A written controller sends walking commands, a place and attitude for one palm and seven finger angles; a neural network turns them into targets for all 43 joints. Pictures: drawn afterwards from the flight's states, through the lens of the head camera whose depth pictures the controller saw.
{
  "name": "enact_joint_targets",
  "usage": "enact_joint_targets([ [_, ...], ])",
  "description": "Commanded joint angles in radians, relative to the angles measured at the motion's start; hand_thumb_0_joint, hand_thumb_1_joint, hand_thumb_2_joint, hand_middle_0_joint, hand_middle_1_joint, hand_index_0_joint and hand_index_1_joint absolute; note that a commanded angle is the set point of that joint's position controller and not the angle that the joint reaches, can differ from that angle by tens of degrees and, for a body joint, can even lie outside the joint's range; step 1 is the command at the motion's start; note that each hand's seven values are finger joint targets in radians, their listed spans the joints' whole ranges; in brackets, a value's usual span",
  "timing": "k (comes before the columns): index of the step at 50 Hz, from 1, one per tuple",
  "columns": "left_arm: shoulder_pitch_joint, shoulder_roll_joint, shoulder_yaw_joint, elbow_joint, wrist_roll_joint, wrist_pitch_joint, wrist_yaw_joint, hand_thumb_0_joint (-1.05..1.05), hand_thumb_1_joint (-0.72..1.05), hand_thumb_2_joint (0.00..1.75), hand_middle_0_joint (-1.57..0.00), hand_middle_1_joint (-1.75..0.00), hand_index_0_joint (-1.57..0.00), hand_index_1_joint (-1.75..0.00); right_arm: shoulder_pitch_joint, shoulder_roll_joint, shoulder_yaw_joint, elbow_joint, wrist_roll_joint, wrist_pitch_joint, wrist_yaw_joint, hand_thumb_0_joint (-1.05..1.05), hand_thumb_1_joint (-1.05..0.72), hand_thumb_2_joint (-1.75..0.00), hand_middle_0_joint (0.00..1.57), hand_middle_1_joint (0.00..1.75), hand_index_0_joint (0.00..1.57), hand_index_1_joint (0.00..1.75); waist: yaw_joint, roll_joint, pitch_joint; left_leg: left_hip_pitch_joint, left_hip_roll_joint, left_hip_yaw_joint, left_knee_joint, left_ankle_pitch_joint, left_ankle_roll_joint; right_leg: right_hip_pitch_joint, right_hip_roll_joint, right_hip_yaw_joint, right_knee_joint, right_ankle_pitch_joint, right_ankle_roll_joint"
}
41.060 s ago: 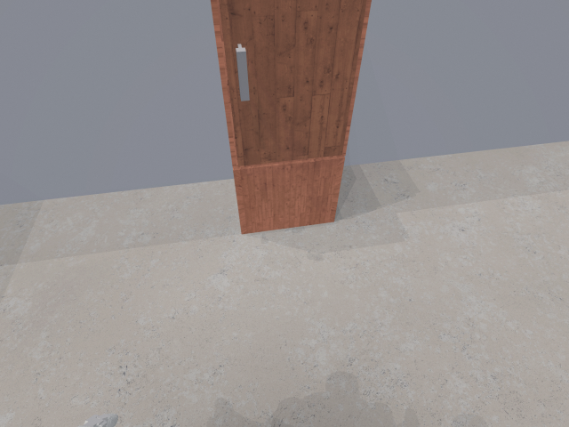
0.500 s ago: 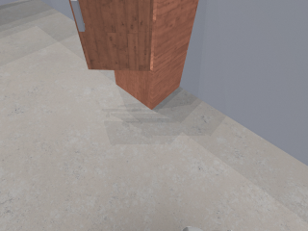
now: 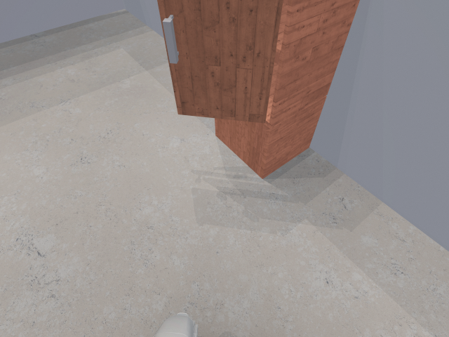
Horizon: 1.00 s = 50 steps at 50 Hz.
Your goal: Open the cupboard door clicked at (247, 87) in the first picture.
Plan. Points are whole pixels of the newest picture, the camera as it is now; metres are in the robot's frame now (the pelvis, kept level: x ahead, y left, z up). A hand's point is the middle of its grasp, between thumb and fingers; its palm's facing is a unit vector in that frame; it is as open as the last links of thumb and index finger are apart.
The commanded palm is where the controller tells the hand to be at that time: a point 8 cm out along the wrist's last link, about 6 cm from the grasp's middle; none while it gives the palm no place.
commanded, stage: take the last steps up to it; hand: left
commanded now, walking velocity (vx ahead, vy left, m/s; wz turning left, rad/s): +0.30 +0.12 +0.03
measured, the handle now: (172, 39) +1.01 +0.29 +0.01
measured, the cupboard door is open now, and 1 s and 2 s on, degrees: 43 43 43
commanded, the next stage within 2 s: come to a stop and stand still in 0.94 s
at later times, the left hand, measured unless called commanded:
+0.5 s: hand (128, 257) +0.29 +0.27 -0.16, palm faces +0.00 -0.98 -0.18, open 7.4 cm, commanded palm none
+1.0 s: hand (134, 242) +0.34 +0.27 -0.19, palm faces +0.06 -0.98 -0.17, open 7.3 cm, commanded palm none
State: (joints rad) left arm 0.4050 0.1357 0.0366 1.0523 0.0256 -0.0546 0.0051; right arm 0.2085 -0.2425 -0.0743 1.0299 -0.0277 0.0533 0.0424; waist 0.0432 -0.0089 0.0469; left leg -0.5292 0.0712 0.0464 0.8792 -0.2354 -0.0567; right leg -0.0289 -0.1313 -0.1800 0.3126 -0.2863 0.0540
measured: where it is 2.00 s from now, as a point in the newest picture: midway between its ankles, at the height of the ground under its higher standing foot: (221, 291)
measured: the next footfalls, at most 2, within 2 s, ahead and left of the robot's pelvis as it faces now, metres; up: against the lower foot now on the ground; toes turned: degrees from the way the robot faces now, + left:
left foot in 0.12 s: +0.15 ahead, +0.17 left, +0.00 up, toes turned +8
right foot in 0.64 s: +0.34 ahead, -0.05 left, +0.00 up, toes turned -10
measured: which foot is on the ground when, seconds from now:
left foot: up 0.00-0.10, down 0.12-0.64, up 0.66-0.98, down 1.00-1.00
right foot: down 0.00-0.12, up 0.14-0.62, down 0.64-1.00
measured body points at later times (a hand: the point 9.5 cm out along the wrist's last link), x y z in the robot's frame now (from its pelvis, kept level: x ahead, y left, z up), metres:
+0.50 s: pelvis +0.17 +0.09 -0.01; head +0.19 +0.09 +0.44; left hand +0.29 +0.32 -0.15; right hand +0.15 -0.15 -0.16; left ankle +0.11 +0.16 -0.75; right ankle +0.26 -0.04 -0.70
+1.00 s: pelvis +0.36 +0.09 -0.01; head +0.37 +0.11 +0.44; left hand +0.34 +0.33 -0.18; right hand +0.41 -0.15 -0.15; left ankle +0.44 +0.20 -0.75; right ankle +0.30 -0.04 -0.75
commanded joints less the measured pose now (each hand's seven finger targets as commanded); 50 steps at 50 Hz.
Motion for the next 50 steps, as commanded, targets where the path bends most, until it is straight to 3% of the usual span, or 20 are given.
enact_joint_targets([
  [1,0.056,0.206,0.046,-0.005,0.009,-0.014,0.01,0.0,0.9,0.9,-0.2,-0.3,-0.2,-0.3,-0.177,0.014,0.023,-0.132,0.012,-0.06,0.015,0.0,-0.9,-0.9,0.2,0.3,0.2,0.3,0.024,-0.21,0.063,-0.004,-0.025,0.06,-0.201,-0.029,0.028,-0.006,-0.233,0.115,-0.07,0.292,-0.136],
  [2,0.05,0.208,0.047,0.0,0.011,-0.011,0.011,0.0,0.9,0.9,-0.2,-0.3,-0.2,-0.3,-0.16,0.014,0.022,-0.125,0.013,-0.066,0.014,0.0,-0.9,-0.9,0.2,0.3,0.2,0.3,0.016,-0.224,0.059,0.069,-0.034,0.067,-0.241,-0.052,0.04,-0.042,-0.236,0.122,-0.045,0.291,-0.131],
  [4,-0.002,0.221,0.052,-0.008,0.003,-0.006,0.009,0.0,0.9,0.9,-0.2,-0.3,-0.2,-0.3,0.012,-0.021,0.016,-0.075,0.007,-0.082,0.002,0.0,-0.9,-0.9,0.2,0.3,0.2,0.3,-0.075,-0.176,-0.003,0.341,-0.084,0.115,-0.38,0.006,0.06,-0.14,-0.182,0.044,0.111,0.337,-0.098],
  [5,0.009,0.188,0.044,-0.011,0.001,-0.003,0.003,0.0,0.9,0.9,-0.2,-0.3,-0.2,-0.3,0.158,-0.092,-0.001,-0.027,0.004,-0.089,-0.011,0.0,-0.9,-0.9,0.2,0.3,0.2,0.3,-0.132,-0.019,-0.104,0.562,-0.043,0.08,-0.413,-0.006,0.074,-0.219,-0.129,-0.005,0.331,0.283,-0.072],
  [6,0.05,0.118,0.033,-0.031,-0.012,0.003,-0.005,0.0,0.9,0.9,-0.2,-0.3,-0.2,-0.3,0.296,-0.216,-0.034,-0.001,-0.009,-0.099,-0.029,0.0,-0.9,-0.9,0.2,0.3,0.2,0.3,-0.171,0.289,-0.226,0.763,0.228,-0.316,-0.466,-0.017,0.165,-0.464,0.026,-0.054,0.641,-0.181,-0.02],
  [7,-0.031,0.102,0.019,-0.076,-0.008,0.011,0.001,0.0,0.9,0.9,-0.2,-0.3,-0.2,-0.3,0.363,-0.246,-0.038,0.013,0.002,-0.088,-0.049,0.0,-0.9,-0.9,0.2,0.3,0.2,0.3,-0.19,0.31,-0.233,0.741,0.308,-0.444,-0.59,-0.027,0.225,-0.566,0.059,0.065,0.853,-0.346,-0.037],
  [9,-0.131,0.097,0.022,-0.088,-0.007,0.01,0.004,0.0,0.9,0.9,-0.2,-0.3,-0.2,-0.3,0.217,-0.171,-0.019,-0.017,0.002,-0.094,-0.059,0.0,-0.9,-0.9,0.2,0.3,0.2,0.3,-0.137,0.158,-0.079,0.523,0.306,-0.375,-0.636,-0.049,0.248,-0.638,-0.009,0.145,0.999,-0.208,-0.066],
  [13,-0.066,0.077,0.026,-0.039,0.002,0.03,-0.014,0.0,0.9,0.9,-0.2,-0.3,-0.2,-0.3,0.122,-0.046,0.022,-0.03,0.004,-0.128,-0.066,0.0,-0.9,-0.9,0.2,0.3,0.2,0.3,-0.044,0.099,0.005,0.356,0.218,-0.156,-0.684,0.164,0.214,-0.551,-0.029,0.157,0.904,-0.029,-0.049],
  [27,-0.35,0.089,0.018,-0.172,-0.001,0.032,-0.025,0.0,0.9,0.9,-0.2,-0.3,-0.2,-0.3,0.251,-0.05,0.026,0.055,-0.006,-0.128,-0.066,0.0,-0.9,-0.9,0.2,0.3,0.2,0.3,-0.074,0.056,0.062,0.495,0.206,-0.033,-0.628,0.431,0.218,-0.462,0.049,0.092,0.361,0.062,-0.078],
  [30,-0.195,0.115,0.028,-0.125,0.001,0.02,-0.024,0.0,0.9,0.9,-0.2,-0.3,-0.2,-0.3,0.246,-0.06,0.03,0.07,0.001,-0.122,-0.067,0.0,-0.9,-0.9,0.2,0.3,0.2,0.3,0.0,0.034,-0.012,0.436,0.143,0.024,-0.408,0.543,0.168,-0.172,0.113,0.046,0.224,0.111,-0.107],
  [31,-0.059,0.158,0.045,-0.083,0.003,0.009,-0.018,0.0,0.9,0.9,-0.2,-0.3,-0.2,-0.3,0.221,-0.05,0.03,0.061,0.011,-0.126,-0.064,0.0,-0.9,-0.9,0.2,0.3,0.2,0.3,0.061,-0.004,-0.079,0.3,0.091,0.056,-0.229,0.494,0.131,0.061,0.061,0.13,0.208,0.163,-0.145],
  [32,0.088,0.254,0.071,-0.044,0.008,-0.002,-0.006,0.0,0.9,0.9,-0.2,-0.3,-0.2,-0.3,0.222,-0.016,0.031,0.034,0.024,-0.13,-0.056,0.0,-0.9,-0.9,0.2,0.3,0.2,0.3,0.102,-0.209,-0.171,0.043,-0.039,0.132,0.058,0.128,0.078,0.296,-0.195,0.477,0.133,0.256,-0.248],
  [33,0.126,0.298,0.075,-0.031,-0.013,-0.002,-0.002,0.0,0.9,0.9,-0.2,-0.3,-0.2,-0.3,0.196,-0.023,0.03,0.011,0.027,-0.127,-0.056,0.0,-0.9,-0.9,0.2,0.3,0.2,0.3,0.096,-0.227,-0.192,-0.061,-0.081,0.064,0.336,-0.362,0.061,0.289,-0.356,0.671,0.005,0.362,-0.354],
  [34,0.049,0.263,0.071,-0.049,-0.016,-0.002,0.008,0.0,0.9,0.9,-0.2,-0.3,-0.2,-0.3,0.138,-0.037,0.023,0.009,0.024,-0.122,-0.056,0.0,-0.9,-0.9,0.2,0.3,0.2,0.3,0.077,-0.107,-0.109,-0.11,-0.017,-0.049,0.388,-0.303,0.069,0.185,-0.328,0.608,-0.022,0.271,-0.348],
  [36,-0.08,0.188,0.045,-0.076,-0.018,-0.003,0.012,0.0,0.9,0.9,-0.2,-0.3,-0.2,-0.3,0.092,0.019,0.023,0.004,0.014,-0.105,-0.051,0.0,-0.9,-0.9,0.2,0.3,0.2,0.3,0.006,-0.056,-0.005,-0.079,0.037,-0.065,0.324,-0.179,0.052,-0.045,-0.246,0.438,-0.069,0.25,-0.274],
  [39,-0.137,0.127,0.03,-0.077,-0.009,-0.015,0.009,0.0,0.9,0.9,-0.2,-0.3,-0.2,-0.3,0.174,0.069,0.03,0.035,0.006,-0.079,-0.041,0.0,-0.9,-0.9,0.2,0.3,0.2,0.3,-0.063,-0.128,-0.003,0.065,0.042,-0.013,0.125,-0.099,0.029,-0.196,-0.15,0.225,-0.114,0.256,-0.215],
  [45,-0.093,0.168,0.047,-0.035,-0.004,-0.017,-0.003,0.0,0.9,0.9,-0.2,-0.3,-0.2,-0.3,0.089,0.08,0.026,0.002,0.005,-0.094,-0.024,0.0,-0.9,-0.9,0.2,0.3,0.2,0.3,-0.037,-0.111,-0.007,0.164,-0.014,0.055,-0.225,0.001,0.025,-0.188,-0.122,0.205,-0.088,0.113,-0.208],
  [48,-0.1,0.163,0.043,-0.018,-0.007,-0.003,-0.004,0.0,0.9,0.9,-0.2,-0.3,-0.2,-0.3,0.123,0.04,0.02,0.016,0.002,-0.107,-0.029,0.0,-0.9,-0.9,0.2,0.3,0.2,0.3,-0.071,-0.089,0.006,0.353,-0.043,0.076,-0.38,0.063,0.026,-0.288,-0.086,0.179,0.001,0.002,-0.163],
  [49,-0.095,0.144,0.037,-0.02,-0.008,0.003,-0.005,0.0,0.9,0.9,-0.2,-0.3,-0.2,-0.3,0.18,-0.006,0.012,0.03,0.002,-0.114,-0.035,0.0,-0.9,-0.9,0.2,0.3,0.2,0.3,-0.096,-0.005,-0.016,0.458,-0.014,0.032,-0.417,0.049,0.038,-0.346,-0.052,0.156,0.113,-0.036,-0.139],
  [50,-0.076,0.107,0.029,-0.031,-0.01,0.008,-0.007,0.0,0.9,0.9,-0.2,-0.3,-0.2,-0.3,0.26,-0.087,-0.006,0.044,-0.009,-0.118,-0.044,0.0,-0.9,-0.9,0.2,0.3,0.2,0.3,-0.122,0.183,-0.049,0.553,0.151,-0.193,-0.49,0.02,0.11,-0.46,0.048,0.081,0.333,-0.149,-0.096],
])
